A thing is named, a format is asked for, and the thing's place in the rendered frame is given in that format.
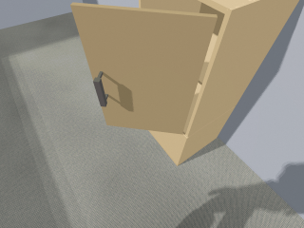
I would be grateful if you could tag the handle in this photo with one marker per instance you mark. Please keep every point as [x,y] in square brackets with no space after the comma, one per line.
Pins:
[98,84]

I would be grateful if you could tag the cupboard door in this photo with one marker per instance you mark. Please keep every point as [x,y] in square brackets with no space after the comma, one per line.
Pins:
[151,61]

